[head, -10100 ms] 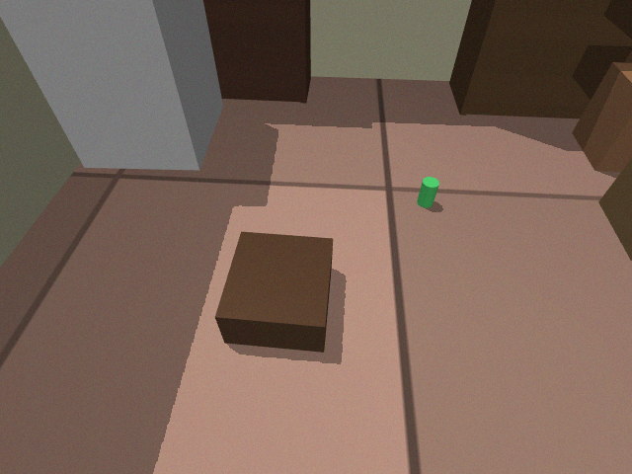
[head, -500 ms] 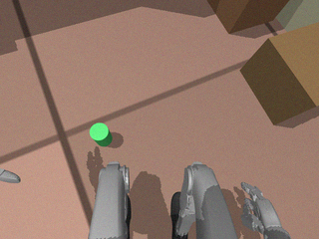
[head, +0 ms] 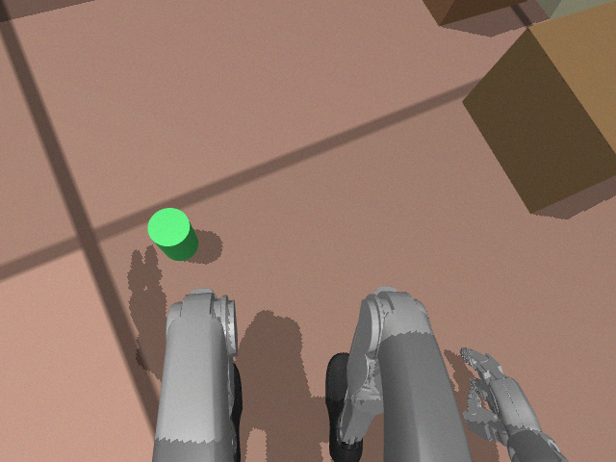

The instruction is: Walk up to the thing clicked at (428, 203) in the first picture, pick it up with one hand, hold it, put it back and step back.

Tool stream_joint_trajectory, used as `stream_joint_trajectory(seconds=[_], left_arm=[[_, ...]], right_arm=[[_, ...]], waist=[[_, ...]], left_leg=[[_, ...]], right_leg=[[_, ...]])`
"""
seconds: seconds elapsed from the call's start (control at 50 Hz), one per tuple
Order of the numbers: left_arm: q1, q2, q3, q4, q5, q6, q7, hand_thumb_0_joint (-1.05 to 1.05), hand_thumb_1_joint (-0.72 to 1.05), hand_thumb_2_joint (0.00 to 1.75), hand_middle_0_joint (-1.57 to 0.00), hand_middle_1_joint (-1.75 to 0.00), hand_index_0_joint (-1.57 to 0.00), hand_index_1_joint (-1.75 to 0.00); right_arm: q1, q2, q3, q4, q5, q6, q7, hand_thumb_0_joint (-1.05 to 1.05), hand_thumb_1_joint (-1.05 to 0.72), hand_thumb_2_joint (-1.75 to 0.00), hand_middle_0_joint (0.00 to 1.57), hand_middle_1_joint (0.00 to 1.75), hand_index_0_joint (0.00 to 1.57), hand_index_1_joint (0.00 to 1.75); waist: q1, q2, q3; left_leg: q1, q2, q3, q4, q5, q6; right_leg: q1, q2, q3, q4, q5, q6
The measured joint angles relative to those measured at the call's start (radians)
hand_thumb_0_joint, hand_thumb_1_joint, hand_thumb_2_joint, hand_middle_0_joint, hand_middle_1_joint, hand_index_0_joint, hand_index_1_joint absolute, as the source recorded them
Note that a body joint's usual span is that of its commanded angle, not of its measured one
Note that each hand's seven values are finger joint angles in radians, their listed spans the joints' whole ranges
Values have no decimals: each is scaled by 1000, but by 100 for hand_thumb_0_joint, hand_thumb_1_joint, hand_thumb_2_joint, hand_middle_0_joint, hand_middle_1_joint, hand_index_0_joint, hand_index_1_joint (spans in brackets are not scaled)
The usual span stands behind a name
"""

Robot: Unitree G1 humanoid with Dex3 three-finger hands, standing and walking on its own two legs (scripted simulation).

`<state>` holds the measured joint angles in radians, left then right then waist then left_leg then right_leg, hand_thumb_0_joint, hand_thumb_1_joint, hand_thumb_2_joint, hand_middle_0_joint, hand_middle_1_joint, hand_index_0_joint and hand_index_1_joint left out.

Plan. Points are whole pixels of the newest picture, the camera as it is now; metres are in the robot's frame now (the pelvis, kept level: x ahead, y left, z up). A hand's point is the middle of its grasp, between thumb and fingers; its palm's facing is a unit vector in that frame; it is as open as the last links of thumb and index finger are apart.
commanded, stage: go down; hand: left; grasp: from the side
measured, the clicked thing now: (175, 236) +0.46 +0.24 -0.35
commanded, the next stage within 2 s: approach in 0.78 s
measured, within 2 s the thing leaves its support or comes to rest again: neither
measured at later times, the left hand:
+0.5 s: hand out of the picture +0.36 +0.40 -0.04, palm faces +0.12 -0.99 -0.10, open 17.6 cm
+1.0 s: hand out of the picture +0.37 +0.42 -0.05, palm faces +0.12 -0.99 -0.07, open 17.7 cm
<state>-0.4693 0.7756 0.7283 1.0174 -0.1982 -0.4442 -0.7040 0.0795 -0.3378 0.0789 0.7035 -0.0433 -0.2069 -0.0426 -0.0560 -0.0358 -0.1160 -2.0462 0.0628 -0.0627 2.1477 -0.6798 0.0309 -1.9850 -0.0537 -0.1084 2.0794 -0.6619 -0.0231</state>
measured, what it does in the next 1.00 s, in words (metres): stands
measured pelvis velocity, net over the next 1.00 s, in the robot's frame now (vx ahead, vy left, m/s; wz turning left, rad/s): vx -0.01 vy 0.00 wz -0.04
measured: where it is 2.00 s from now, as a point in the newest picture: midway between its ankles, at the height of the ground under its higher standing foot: (285, 432)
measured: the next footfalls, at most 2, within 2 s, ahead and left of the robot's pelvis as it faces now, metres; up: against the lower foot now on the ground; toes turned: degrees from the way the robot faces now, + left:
none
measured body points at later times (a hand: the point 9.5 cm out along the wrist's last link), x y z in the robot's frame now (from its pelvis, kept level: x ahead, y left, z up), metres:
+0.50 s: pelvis +0.00 +0.00 -0.03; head +0.20 +0.08 +0.36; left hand +0.35 +0.46 -0.03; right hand +0.16 -0.27 -0.13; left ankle +0.08 +0.12 -0.38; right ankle +0.10 -0.12 -0.38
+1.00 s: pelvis -0.01 +0.00 -0.05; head +0.21 +0.09 +0.34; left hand +0.36 +0.47 -0.05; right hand +0.16 -0.27 -0.14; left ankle +0.08 +0.12 -0.38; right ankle +0.10 -0.12 -0.38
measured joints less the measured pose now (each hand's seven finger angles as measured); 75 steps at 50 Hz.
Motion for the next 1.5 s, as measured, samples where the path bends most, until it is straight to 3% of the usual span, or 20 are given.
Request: stream_joint_trajectory(seconds=[0.48, 0.98, 1.14, 1.24, 1.4, 1.5], left_arm=[[-51, 65, 29, 21, -15, 14, -47, -1, -58, 8, -5, -7, -4, -7], [-89, 150, 75, 84, -55, -12, -101, -1, -60, 8, -6, -7, -4, -8], [-127, 165, 70, 213, -118, -109, -94, -1, -61, 6, -7, -8, -4, -10], [-150, 140, 38, 277, -92, -181, -56, -1, -60, 6, -6, -8, -3, -10], [-144, 130, 47, 296, -37, -327, 12, -1, -58, 6, -7, -8, -4, -10], [-114, 132, 29, 338, -49, -399, 51, -1, -59, 7, -6, -9, -4, -10]], right_arm=[[12, -17, 30, -8, -2, -2, 3, 1, -92, -91, 21, 30, 21, 30], [-8, -39, 70, -23, -10, -1, 10, 1, -92, -91, 21, 30, 21, 30], [-31, -51, 110, -36, -34, -13, 22, 1, -91, -91, 21, 30, 21, 30], [-66, -53, 145, -45, -70, -9, 38, 1, -90, -91, 21, 30, 21, 30], [-139, -41, 222, -60, -143, 27, 65, 1, -91, -91, 21, 30, 21, 30], [-171, -42, 265, -68, -181, 55, 76, 1, -91, -91, 21, 30, 21, 30]], waist=[[-20, -4, 24], [-37, -21, 66], [-59, -49, 109], [-80, -88, 164], [-130, -163, 262], [-145, -182, 307]], left_leg=[[-83, -1, -11, 97, 1, 14], [-127, 2, -36, 160, -1, 12], [-155, 7, -53, 217, -11, 14], [-179, 10, -79, 278, -14, 12], [-202, 14, -134, 375, -23, 11], [-202, 16, -162, 419, -31, 15]], right_leg=[[-69, -2, -5, 83, 4, 9], [-103, 4, -24, 131, 8, 7], [-124, 9, -37, 175, 8, 8], [-140, 14, -57, 221, 14, 6], [-141, 26, -98, 281, 25, 9], [-128, 35, -118, 302, 30, 17]])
